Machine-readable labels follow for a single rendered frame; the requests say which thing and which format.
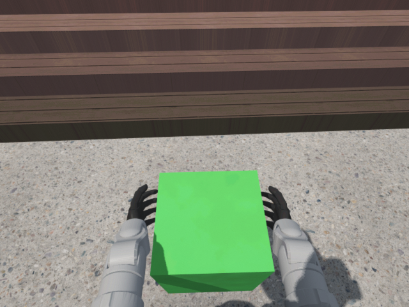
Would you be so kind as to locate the right robot hand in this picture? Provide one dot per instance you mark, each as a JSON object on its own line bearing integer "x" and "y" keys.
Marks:
{"x": 279, "y": 206}

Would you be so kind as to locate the carton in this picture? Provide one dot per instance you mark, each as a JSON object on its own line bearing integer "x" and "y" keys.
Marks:
{"x": 210, "y": 233}

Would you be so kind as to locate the left robot hand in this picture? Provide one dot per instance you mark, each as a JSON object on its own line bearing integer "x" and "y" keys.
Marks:
{"x": 138, "y": 204}

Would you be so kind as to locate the left robot forearm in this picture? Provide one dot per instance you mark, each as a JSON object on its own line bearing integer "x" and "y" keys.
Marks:
{"x": 123, "y": 276}

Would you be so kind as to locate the right robot forearm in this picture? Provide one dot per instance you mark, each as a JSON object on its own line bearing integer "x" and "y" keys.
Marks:
{"x": 301, "y": 273}

